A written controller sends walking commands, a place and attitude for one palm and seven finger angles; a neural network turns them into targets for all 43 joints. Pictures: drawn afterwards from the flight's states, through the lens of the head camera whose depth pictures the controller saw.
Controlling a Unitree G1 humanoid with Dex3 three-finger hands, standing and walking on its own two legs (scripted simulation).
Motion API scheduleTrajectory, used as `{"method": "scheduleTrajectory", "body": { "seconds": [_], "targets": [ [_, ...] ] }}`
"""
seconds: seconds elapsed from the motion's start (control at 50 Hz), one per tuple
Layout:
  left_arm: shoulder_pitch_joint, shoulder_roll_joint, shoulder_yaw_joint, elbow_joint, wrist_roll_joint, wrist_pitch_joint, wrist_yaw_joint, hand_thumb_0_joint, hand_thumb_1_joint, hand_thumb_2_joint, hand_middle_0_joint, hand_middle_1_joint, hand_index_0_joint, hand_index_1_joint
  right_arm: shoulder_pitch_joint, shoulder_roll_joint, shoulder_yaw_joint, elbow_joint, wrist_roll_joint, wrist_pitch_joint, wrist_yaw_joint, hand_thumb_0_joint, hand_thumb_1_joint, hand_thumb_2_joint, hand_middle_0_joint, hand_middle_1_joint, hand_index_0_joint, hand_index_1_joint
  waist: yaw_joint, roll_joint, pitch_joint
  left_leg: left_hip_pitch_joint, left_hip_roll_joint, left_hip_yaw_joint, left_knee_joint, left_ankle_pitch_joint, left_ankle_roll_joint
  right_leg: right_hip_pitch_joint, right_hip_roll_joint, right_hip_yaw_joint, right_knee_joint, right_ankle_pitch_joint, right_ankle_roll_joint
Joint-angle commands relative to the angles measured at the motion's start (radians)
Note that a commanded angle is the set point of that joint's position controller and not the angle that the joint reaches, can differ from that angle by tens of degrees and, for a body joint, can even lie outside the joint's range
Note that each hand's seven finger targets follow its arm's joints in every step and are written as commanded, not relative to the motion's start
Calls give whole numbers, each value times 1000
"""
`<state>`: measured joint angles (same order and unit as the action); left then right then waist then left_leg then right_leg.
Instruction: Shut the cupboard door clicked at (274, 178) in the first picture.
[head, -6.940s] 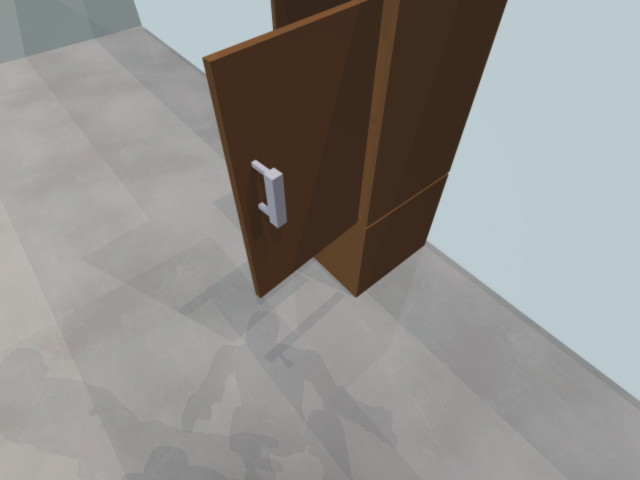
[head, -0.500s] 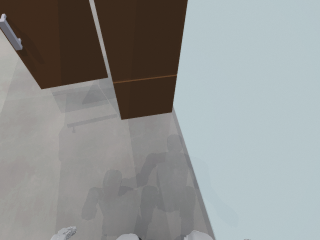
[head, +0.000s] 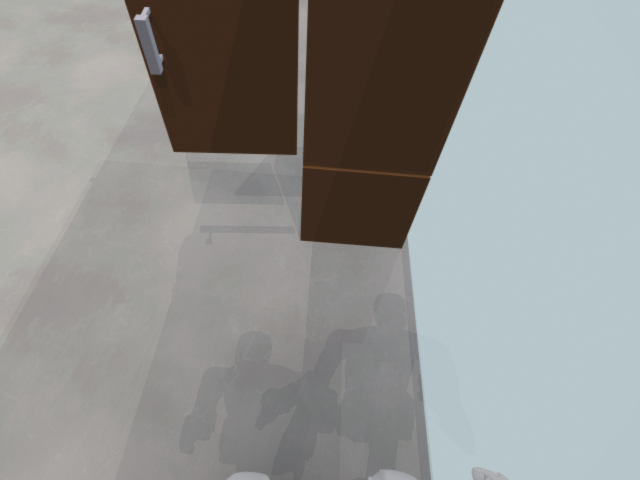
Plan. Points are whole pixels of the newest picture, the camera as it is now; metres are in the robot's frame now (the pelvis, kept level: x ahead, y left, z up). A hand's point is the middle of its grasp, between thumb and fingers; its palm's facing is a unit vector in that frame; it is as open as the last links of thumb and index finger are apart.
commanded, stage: take the last steps up to it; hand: left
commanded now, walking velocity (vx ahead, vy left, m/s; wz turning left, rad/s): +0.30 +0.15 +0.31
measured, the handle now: (151, 41) +0.92 +0.45 +0.01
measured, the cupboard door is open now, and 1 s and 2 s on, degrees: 95 95 95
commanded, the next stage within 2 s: come to a stop and stand still in 1.44 s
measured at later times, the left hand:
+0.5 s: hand out of the picture -0.01 +0.22 -0.18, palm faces +0.24 -0.95 -0.18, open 7.4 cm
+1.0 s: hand (155, 365) +0.27 +0.27 -0.15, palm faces +0.22 -0.95 -0.21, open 7.2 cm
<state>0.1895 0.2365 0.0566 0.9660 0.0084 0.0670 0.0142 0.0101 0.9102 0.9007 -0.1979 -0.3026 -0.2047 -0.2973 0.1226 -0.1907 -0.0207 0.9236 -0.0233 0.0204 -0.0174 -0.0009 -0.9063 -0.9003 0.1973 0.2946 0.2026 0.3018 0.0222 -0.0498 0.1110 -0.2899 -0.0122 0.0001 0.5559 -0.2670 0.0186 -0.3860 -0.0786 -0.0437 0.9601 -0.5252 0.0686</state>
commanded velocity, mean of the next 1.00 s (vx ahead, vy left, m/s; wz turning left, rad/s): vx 0.30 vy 0.10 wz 0.08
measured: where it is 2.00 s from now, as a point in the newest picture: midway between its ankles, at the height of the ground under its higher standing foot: (261, 377)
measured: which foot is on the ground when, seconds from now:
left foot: down 0.00-0.12, up 0.14-0.44, down 0.46-0.82, up 0.84-1.00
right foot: up 0.00-0.10, down 0.12-0.46, up 0.48-0.80, down 0.82-1.00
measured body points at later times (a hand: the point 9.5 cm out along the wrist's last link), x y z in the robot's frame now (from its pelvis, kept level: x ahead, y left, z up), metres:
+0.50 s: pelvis +0.07 +0.05 -0.01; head +0.10 +0.07 +0.44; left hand -0.03 +0.27 -0.17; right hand +0.21 -0.19 -0.14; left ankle +0.11 +0.17 -0.74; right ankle +0.00 -0.13 -0.72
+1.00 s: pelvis +0.23 +0.08 +0.01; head +0.25 +0.08 +0.46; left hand +0.26 +0.32 -0.13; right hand +0.25 -0.15 -0.15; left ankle +0.21 +0.21 -0.67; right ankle +0.25 -0.01 -0.73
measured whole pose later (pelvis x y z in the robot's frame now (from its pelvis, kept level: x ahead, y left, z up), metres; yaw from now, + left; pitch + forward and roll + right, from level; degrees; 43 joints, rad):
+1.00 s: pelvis +0.23 +0.08 +0.01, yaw +9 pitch -1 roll +1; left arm 0.22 0.16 0.07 1.00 0.01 -0.07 0.01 -0.01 0.94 0.90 -0.20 -0.30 -0.21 -0.30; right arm 0.30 -0.17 -0.05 1.09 -0.02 0.00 0.01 0.00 -0.91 -0.90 0.20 0.29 0.20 0.30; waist -0.01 0.00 0.04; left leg -0.44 0.07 0.06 0.97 -0.31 -0.02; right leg -0.19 -0.03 -0.15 0.42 -0.23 -0.04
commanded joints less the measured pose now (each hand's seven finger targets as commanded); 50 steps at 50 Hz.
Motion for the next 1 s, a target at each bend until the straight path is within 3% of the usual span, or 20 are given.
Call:
{"method": "scheduleTrajectory", "body": {
  "seconds": [0.0, 0.06, 0.1, 0.12, 0.14, 0.18, 0.22, 0.34, 0.4, 0.42, 0.44, 0.48, 0.56, 0.7, 0.76, 0.78, 0.8, 0.82, 0.88, 0.98],
  "targets": [
    [26, 48, 10, -70, 0, -35, -7, 0, 900, 900, -200, -300, -200, -300, 41, -207, -59, -27, -7, -7, -12, 0, -900, -900, 200, 300, 200, 300, -29, 221, -177, 104, 241, -193, -181, 388, 143, 79, 27, -14, -154, 34, -16],
    [147, 64, 23, -30, 11, -57, -17, 0, 900, 900, -200, -300, -200, -300, -2, -192, -61, -30, 3, 2, -1, 0, -900, -900, 200, 300, 200, 300, 33, 157, -140, -101, 143, -158, -118, -131, 71, 324, 48, -44, -475, 169, -28],
    [220, 221, 58, -31, 28, -71, -7, 0, 900, 900, -200, -300, -200, -300, -39, -99, -47, -88, 10, 2, 21, 0, -900, -900, 200, 300, 200, 300, 95, -306, -40, -417, -44, 22, 353, -351, -33, 375, -375, 508, -849, -214, -193],
    [199, 227, 57, -46, 16, -77, -6, 0, 900, 900, -200, -300, -200, -300, -83, -149, -57, -102, -2, 2, 32, 0, -900, -900, 200, 300, 200, 300, 82, -185, -5, -411, 17, -58, 523, -277, -25, 256, -419, 544, -888, -249, -246],
    [161, 201, 58, -54, 18, -87, 3, 0, 900, 900, -200, -300, -200, -300, -78, -139, -65, -97, -1, 5, 36, 0, -900, -900, 200, 300, 200, 300, 49, -146, -4, -419, 47, -77, 607, -212, -27, 235, -400, 535, -866, -251, -243],
    [87, 135, 38, -60, 15, -108, -3, 0, 900, 900, -200, -300, -200, -300, -55, -129, -67, -67, -4, 6, 51, 0, -900, -900, 200, 300, 200, 300, 3, -144, 29, -384, 90, -60, 601, -61, -50, 185, -307, 280, -836, -18, -182],
    [111, 119, 35, -42, 15, -122, -4, 0, 900, 900, -200, -300, -200, -300, -31, -96, -59, -47, 0, 6, 61, 0, -900, -900, 200, 300, 200, 300, 4, -142, -9, -330, 86, -5, 492, -23, -65, 232, -265, 145, -813, 167, -158],
    [221, 163, 47, 43, 24, -126, -9, 0, 900, 900, -200, -300, -200, -300, -90, -42, -38, -62, 9, -21, 74, 0, -900, -900, 200, 300, 200, 300, 57, -145, -50, -198, 51, 98, 119, -69, -54, 335, -288, 44, -714, 395, -158],
    [165, 167, 52, 46, 17, -114, -14, 0, 900, 900, -200, -300, -200, -300, 74, -78, -38, -9, 3, -41, 61, 0, -900, -900, 200, 300, 200, 300, -30, -94, -88, 116, -2, 172, -90, 21, -35, 187, -229, -42, -565, 389, -110],
    [158, 130, 44, 34, 15, -109, -21, 0, 900, 900, -200, -300, -200, -300, 208, -149, -55, 29, -1, -49, 47, 0, -900, -900, 200, 300, 200, 300, -89, 63, -146, 326, 52, 102, -128, -30, -7, 63, -172, -106, -348, 364, -76],
    [151, 54, 29, 1, 6, -105, -30, 0, 900, 900, -200, -300, -200, -300, 341, -261, -87, 57, -13, -54, 32, 0, -900, -900, 200, 300, 200, 300, -136, 363, -210, 476, 316, -288, -205, -105, 102, -186, -28, -177, -42, 17, -21],
    [3, 24, 14, -63, 12, -104, -20, 0, 900, 900, -200, -300, -200, -300, 371, -268, -81, 76, -13, -47, 7, 0, -900, -900, 200, 300, 200, 300, -143, 246, -139, 314, 423, -411, -336, -253, 212, -321, -32, -25, 271, -66, -70],
    [56, 10, 12, -1, 19, -88, -36, 0, 900, 900, -200, -300, -200, -300, 200, -136, -40, 52, -9, -73, -4, 0, -900, -900, 200, 300, 200, 300, -34, 200, -69, 100, 307, -184, -371, -87, 150, -204, -83, 2, 162, 147, -67],
    [-9, -2, 8, -29, 17, -83, -40, 0, 900, 900, -200, -300, -200, -300, 215, -131, -42, 99, -8, -75, 4, 0, -900, -900, 200, 300, 200, 300, -18, 117, -39, 57, 282, -79, -378, -62, 167, 13, -22, -53, -235, 223, -64],
    [76, 27, 22, -3, 19, -93, -37, 0, 900, 900, -200, -300, -200, -300, 193, -116, -38, 110, -4, -69, 7, 0, -900, -900, 200, 300, 200, 300, 37, 58, -41, -36, 212, -22, -237, -112, 108, 245, 15, -67, -406, 285, -72],
    [156, 69, 34, 18, 22, -101, -32, 0, 900, 900, -200, -300, -200, -300, 191, -93, -33, 109, 4, -71, 9, 0, -900, -900, 200, 300, 200, 300, 74, -13, -62, -125, 133, 44, -71, -124, 66, 393, -34, 22, -501, 220, -94],
    [259, 155, 52, 46, 25, -113, -27, 0, 900, 900, -200, -300, -200, -300, 207, -54, -27, 90, 10, -72, 17, 0, -900, -900, 200, 300, 200, 300, 105, -216, -95, -306, 9, 146, 201, -219, 5, 540, -256, 337, -650, 98, -191],
    [316, 205, 62, 48, 11, -112, -18, 0, 900, 900, -200, -300, -200, -300, 184, -79, -32, 63, 4, -69, 21, 0, -900, -900, 200, 300, 200, 300, 117, -265, -122, -369, 15, 98, 453, -372, -4, 525, -406, 566, -795, 0, -289],
    [158, 74, 29, 10, 8, -124, -2, 0, 900, 900, -200, -300, -200, -300, 111, -70, -45, 75, -3, -58, 26, 0, -900, -900, 200, 300, 200, 300, 34, -50, -6, -382, 127, -22, 552, -97, -26, 288, -318, 349, -816, 100, -260],
    [148, 51, 31, 41, 12, -153, -10, 0, 900, 900, -200, -300, -200, -300, 148, 9, -34, 92, -3, -45, 43, 0, -900, -900, 200, 300, 200, 300, -3, -41, -75, -234, 119, 71, 270, 24, -63, 268, -215, 77, -789, 457, -222]
  ]
}}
